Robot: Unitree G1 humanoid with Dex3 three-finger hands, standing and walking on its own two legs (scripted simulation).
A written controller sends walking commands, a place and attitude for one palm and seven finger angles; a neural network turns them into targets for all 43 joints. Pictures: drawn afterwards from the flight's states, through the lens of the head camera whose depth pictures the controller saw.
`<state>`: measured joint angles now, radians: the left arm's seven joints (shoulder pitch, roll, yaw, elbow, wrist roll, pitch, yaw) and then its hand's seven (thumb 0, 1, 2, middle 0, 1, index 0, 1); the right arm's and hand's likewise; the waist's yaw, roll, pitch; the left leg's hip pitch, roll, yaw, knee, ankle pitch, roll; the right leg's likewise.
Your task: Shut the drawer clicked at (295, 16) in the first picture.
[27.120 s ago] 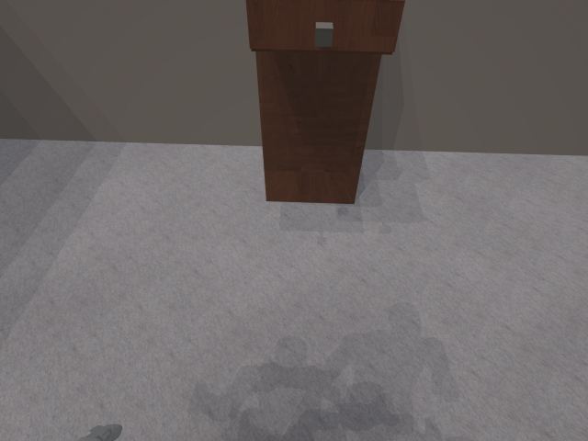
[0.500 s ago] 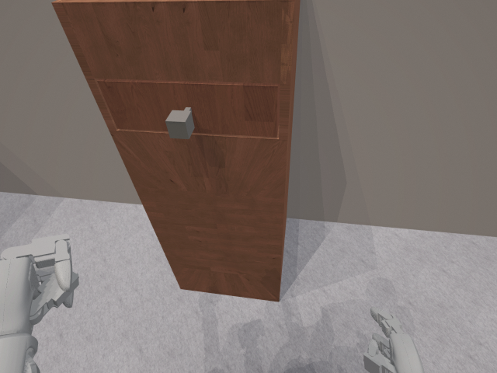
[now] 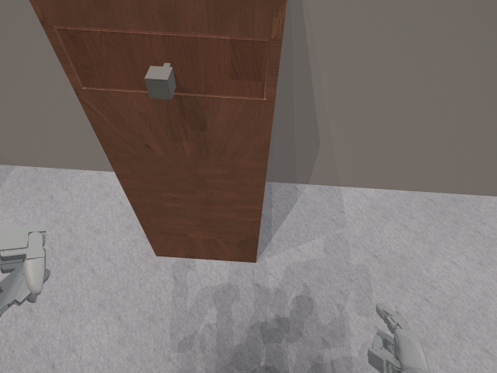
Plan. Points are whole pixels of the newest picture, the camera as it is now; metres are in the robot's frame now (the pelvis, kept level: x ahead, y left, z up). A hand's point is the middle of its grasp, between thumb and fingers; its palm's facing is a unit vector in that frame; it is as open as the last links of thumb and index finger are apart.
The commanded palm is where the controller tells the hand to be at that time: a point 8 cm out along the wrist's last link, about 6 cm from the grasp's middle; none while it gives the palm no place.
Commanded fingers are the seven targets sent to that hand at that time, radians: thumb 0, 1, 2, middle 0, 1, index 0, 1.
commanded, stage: step back with the hand held close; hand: left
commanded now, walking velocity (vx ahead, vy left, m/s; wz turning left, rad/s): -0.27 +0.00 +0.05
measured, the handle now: (163, 76) +0.59 +0.21 +0.14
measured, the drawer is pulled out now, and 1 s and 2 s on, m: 0.00 0.00 0.00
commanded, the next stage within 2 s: stop stepping back and stand still in 0.66 s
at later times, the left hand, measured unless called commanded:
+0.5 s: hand out of the picture +0.11 +0.27 +0.18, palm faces +0.40 -0.79 -0.46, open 3.3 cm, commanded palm +0.03 +0.30 +0.18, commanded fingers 0.00 0.90 0.90 -1.40 -1.60 -1.40 -1.60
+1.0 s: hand out of the picture +0.02 +0.24 +0.16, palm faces +0.30 -0.83 -0.46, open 3.3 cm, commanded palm -0.05 +0.28 +0.18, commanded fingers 0.00 0.90 0.90 -1.40 -1.60 -1.40 -1.60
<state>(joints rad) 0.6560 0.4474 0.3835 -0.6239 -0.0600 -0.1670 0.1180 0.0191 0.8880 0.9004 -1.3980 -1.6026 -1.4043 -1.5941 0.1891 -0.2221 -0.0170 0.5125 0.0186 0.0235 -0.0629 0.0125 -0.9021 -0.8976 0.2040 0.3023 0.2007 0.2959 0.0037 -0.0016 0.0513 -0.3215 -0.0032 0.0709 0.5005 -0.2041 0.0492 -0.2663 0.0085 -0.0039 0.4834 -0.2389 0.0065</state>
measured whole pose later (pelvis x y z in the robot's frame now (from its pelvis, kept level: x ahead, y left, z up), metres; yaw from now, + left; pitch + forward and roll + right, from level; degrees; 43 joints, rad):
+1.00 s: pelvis -0.19 +0.00 +0.00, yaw -2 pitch -1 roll +0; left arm 0.60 0.42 0.38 -0.52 -0.06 -0.18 0.13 0.02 0.89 0.90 -1.40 -1.60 -1.41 -1.59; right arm 0.21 -0.21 0.00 0.58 0.01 -0.10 -0.06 0.01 -0.90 -0.90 0.21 0.30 0.20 0.30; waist -0.03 0.00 0.01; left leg -0.36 -0.03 0.01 0.46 -0.10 0.04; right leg -0.20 0.02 0.01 0.54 -0.36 0.00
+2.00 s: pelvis -0.21 +0.03 +0.00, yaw +4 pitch -2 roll -1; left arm 0.30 0.22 0.04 0.95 0.02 0.04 0.01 0.02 0.91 0.90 -0.83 -1.07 -0.84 -1.00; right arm 0.29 -0.17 0.00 0.97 -0.03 0.02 -0.02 0.01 -0.90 -0.90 0.20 0.30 0.20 0.30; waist 0.01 -0.01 0.07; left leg -0.23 0.03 0.02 0.53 -0.27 0.01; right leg -0.21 -0.01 -0.12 0.46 -0.23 -0.02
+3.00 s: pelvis -0.21 +0.04 +0.00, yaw +2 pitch -2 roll +0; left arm 0.31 0.09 0.02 1.17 0.01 0.00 0.04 0.00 0.91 0.90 -0.19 -0.30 -0.20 -0.30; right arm 0.34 -0.10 -0.01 1.14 -0.02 0.00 -0.04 0.00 -0.91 -0.90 0.20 0.30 0.20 0.30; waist 0.00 0.02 0.05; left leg -0.17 0.01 0.06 0.44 -0.23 0.02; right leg -0.20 -0.02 -0.08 0.43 -0.21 -0.01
